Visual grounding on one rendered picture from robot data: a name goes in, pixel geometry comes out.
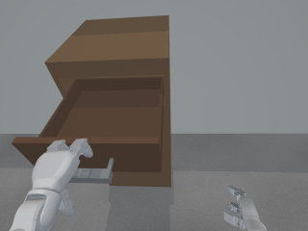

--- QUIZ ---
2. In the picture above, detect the right robot forearm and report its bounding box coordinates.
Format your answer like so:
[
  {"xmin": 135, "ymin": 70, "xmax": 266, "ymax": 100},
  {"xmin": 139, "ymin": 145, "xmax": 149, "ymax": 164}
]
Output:
[{"xmin": 242, "ymin": 218, "xmax": 268, "ymax": 231}]

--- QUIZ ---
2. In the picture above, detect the drawer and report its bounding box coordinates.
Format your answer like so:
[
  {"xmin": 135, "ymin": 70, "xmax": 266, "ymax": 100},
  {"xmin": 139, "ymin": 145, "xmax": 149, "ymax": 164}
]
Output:
[{"xmin": 12, "ymin": 76, "xmax": 165, "ymax": 172}]

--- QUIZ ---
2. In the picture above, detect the robot right hand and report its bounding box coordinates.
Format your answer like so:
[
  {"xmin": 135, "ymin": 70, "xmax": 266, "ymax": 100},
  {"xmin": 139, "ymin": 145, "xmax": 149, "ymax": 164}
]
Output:
[{"xmin": 223, "ymin": 185, "xmax": 260, "ymax": 228}]

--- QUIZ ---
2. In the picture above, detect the left robot forearm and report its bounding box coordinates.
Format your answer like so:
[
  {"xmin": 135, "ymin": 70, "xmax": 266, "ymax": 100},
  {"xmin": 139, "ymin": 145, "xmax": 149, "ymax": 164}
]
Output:
[{"xmin": 9, "ymin": 188, "xmax": 62, "ymax": 231}]

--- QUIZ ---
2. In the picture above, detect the cabinet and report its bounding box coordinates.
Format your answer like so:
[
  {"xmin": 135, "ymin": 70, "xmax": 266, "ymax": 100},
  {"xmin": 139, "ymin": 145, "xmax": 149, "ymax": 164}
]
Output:
[{"xmin": 45, "ymin": 15, "xmax": 171, "ymax": 188}]

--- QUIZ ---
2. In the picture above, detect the robot left hand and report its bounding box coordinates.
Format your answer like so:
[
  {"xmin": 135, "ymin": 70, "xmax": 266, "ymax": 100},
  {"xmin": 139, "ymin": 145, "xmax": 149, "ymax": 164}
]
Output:
[{"xmin": 32, "ymin": 138, "xmax": 93, "ymax": 217}]

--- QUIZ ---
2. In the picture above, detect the handle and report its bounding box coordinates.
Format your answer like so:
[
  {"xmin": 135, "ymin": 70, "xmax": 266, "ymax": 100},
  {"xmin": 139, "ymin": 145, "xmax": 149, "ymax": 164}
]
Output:
[{"xmin": 68, "ymin": 158, "xmax": 115, "ymax": 184}]

